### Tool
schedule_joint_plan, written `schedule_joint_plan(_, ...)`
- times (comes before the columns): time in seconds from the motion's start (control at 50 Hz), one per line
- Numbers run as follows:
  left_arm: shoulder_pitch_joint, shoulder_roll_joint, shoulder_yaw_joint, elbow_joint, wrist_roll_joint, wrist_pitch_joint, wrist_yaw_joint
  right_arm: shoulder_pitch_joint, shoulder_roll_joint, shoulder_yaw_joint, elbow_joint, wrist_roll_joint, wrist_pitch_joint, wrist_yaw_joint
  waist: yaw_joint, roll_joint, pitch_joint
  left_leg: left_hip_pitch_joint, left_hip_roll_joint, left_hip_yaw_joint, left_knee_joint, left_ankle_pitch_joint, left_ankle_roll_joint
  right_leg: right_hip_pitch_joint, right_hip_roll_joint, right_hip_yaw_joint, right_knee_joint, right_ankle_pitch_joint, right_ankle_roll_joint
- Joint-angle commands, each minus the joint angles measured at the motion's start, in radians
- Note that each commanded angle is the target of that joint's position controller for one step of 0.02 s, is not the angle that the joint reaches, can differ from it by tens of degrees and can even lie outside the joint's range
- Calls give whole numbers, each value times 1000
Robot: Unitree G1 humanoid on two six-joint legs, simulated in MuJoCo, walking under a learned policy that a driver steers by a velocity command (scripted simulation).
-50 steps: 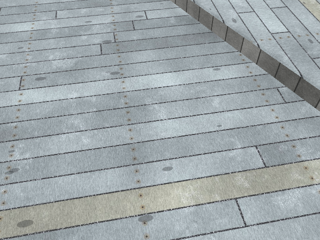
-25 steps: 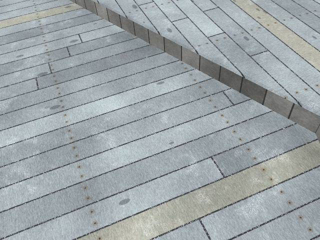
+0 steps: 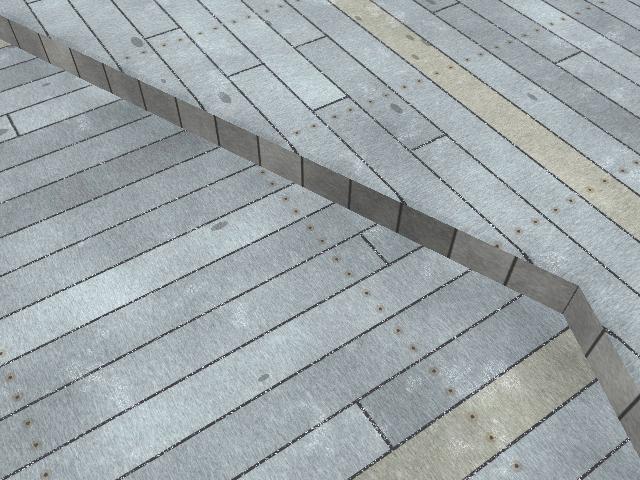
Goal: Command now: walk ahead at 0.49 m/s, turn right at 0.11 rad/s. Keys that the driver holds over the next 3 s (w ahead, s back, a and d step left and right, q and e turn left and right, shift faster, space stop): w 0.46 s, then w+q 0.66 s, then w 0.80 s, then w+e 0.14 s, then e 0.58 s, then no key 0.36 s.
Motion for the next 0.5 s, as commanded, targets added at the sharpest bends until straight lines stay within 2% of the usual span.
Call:
schedule_joint_plan(0.02,37,57,19,-63,6,-5,6,16,-66,-5,-31,-5,-11,5,26,85,-42,128,276,-317,-270,35,186,-169,-119,18,-38,67,6)
schedule_joint_plan(0.08,-48,50,14,-104,19,1,11,66,-118,-16,-5,1,-9,-4,15,76,-3,102,273,-237,-305,134,200,-237,-142,-13,-185,163,39)
schedule_joint_plan(0.12,-132,45,9,-132,22,-3,9,99,-131,-18,6,7,0,-13,-9,68,4,122,257,-193,-307,165,181,-253,-139,-28,-330,280,49)
schedule_joint_plan(0.18,-246,33,1,-161,14,-11,0,153,-146,-18,24,19,10,-20,-48,78,15,131,224,-129,-292,168,142,-187,-98,-67,-537,420,53)
schedule_joint_plan(0.26,-359,51,0,-208,-1,-17,-20,225,-153,-17,57,26,26,-21,-82,91,42,249,280,-156,-248,127,132,-193,-75,-69,-651,395,41)
schedule_joint_plan(0.3,-372,71,4,-226,-2,-24,-32,227,-164,-21,64,25,39,-25,-67,100,42,321,316,-173,-203,163,118,-188,-65,-67,-691,318,14)
schedule_joint_plan(0.32,-349,86,10,-226,0,-27,-36,215,-174,-24,62,24,45,-27,-46,108,28,340,323,-175,-168,220,108,-143,-54,-75,-709,282,0)
schedule_joint_plan(0.34,-285,108,22,-212,2,-30,-36,192,-182,-26,57,23,51,-28,-1,114,-11,341,309,-155,-89,362,93,-40,-27,-98,-732,261,-18)
schedule_joint_plan(0.36,-137,152,46,-167,4,-30,-31,181,-166,-19,50,16,56,-28,68,102,-102,306,256,-114,79,489,68,160,-4,-115,-745,265,-47)
schedule_joint_plan(0.38,66,228,70,-129,15,-27,-19,166,-135,-2,21,-2,53,-30,145,25,-255,133,200,-62,374,352,33,459,-153,43,-713,304,-115)
schedule_joint_plan(0.4,153,315,91,-102,23,-18,-24,298,2,38,13,2,31,-20,98,-242,-384,-301,23,-20,752,-201,-39,834,-383,493,-793,138,-271)
schedule_joint_plan(0.42,167,217,66,-100,17,-16,-26,277,-79,21,31,22,8,-16,120,-202,-403,-422,43,-159,890,-431,-26,833,-400,655,-899,53,-268)
schedule_joint_plan(0.44,78,174,49,-113,13,-17,-24,178,-157,-1,-2,44,-5,-12,103,-137,-244,-487,100,-154,917,-358,-9,698,-365,503,-914,77,-217)
schedule_joint_plan(0.46,-11,149,39,-132,14,-15,-25,115,-153,-2,-17,41,-5,-16,71,-58,-164,-453,153,-123,875,-261,-10,547,-322,368,-935,173,-190)
schedule_joint_plan(0.48,-69,119,31,-138,19,-16,-30,87,-136,-5,-18,27,3,-20,43,-11,-101,-415,182,-117,816,-201,-17,424,-283,271,-974,238,-173)
schedule_joint_plan(0.5,-95,101,26,-137,26,-22,-32,107,-118,-7,-15,24,19,-22,9,-36,-85,-350,211,-126,773,-158,-20,348,-256,202,-1010,269,-157)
